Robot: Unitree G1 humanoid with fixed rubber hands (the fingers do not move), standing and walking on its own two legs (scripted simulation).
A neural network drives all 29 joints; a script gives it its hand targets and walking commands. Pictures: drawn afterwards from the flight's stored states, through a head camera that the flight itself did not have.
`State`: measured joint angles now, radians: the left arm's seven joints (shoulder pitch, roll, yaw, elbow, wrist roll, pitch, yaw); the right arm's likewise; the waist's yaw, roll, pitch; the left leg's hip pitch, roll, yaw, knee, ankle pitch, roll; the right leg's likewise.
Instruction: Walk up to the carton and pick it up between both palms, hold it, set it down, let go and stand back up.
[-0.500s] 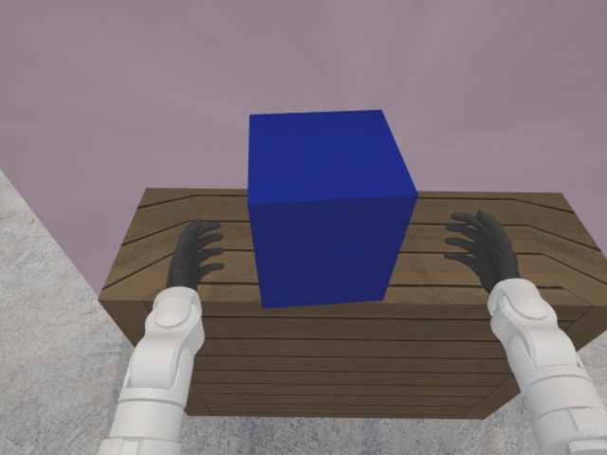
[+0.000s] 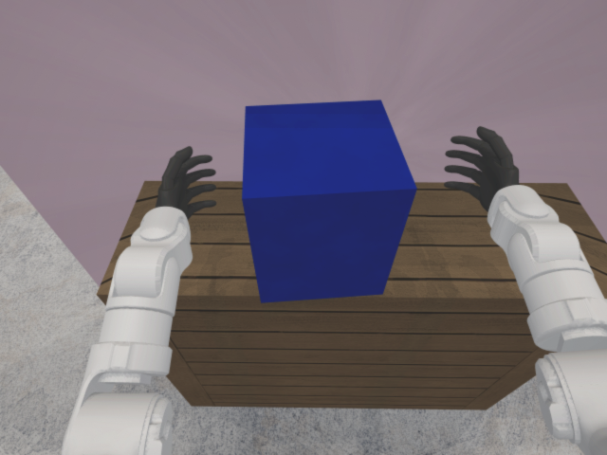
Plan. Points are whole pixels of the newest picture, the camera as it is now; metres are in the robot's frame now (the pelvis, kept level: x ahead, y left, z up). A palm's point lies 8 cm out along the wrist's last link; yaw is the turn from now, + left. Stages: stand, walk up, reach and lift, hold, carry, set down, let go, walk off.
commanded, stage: reach and lift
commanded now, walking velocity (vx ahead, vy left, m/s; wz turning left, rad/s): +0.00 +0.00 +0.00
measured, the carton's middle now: (318, 206) +0.48 -0.01 +0.04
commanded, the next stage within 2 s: none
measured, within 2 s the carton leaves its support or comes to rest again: neither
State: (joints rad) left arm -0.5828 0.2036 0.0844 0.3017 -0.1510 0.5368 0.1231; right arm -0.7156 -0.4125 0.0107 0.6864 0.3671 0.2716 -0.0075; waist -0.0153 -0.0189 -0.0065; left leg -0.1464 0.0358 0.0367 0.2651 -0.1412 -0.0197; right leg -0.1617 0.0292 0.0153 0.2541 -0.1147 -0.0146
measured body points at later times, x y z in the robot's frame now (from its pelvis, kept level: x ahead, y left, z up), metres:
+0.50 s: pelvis +0.00 +0.00 +0.00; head +0.02 +0.00 +0.45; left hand +0.45 +0.19 +0.20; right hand +0.47 -0.22 +0.21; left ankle +0.00 +0.13 -0.75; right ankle +0.01 -0.11 -0.75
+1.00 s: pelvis +0.00 +0.00 +0.00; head +0.05 +0.00 +0.44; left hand +0.50 +0.19 +0.23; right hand +0.50 -0.22 +0.24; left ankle +0.00 +0.13 -0.75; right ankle +0.01 -0.11 -0.75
